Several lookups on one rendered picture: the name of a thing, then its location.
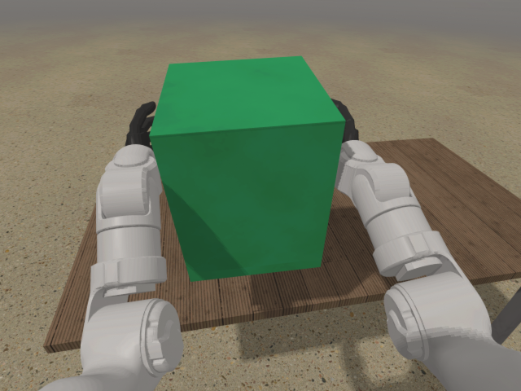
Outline carton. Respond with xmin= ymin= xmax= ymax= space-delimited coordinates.
xmin=149 ymin=56 xmax=346 ymax=282

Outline left robot upper arm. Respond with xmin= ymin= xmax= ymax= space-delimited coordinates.
xmin=38 ymin=298 xmax=184 ymax=391

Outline right robot hand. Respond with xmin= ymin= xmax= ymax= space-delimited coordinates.
xmin=331 ymin=99 xmax=359 ymax=143

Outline table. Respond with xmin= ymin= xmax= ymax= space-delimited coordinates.
xmin=43 ymin=138 xmax=521 ymax=354

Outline left robot hand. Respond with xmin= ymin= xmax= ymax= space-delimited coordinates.
xmin=125 ymin=101 xmax=156 ymax=151

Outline robot left forearm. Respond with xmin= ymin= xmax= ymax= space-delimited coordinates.
xmin=81 ymin=144 xmax=167 ymax=368

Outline robot right forearm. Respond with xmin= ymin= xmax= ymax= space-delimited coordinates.
xmin=335 ymin=140 xmax=492 ymax=335

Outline right robot upper arm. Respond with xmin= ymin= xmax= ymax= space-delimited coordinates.
xmin=384 ymin=271 xmax=521 ymax=391

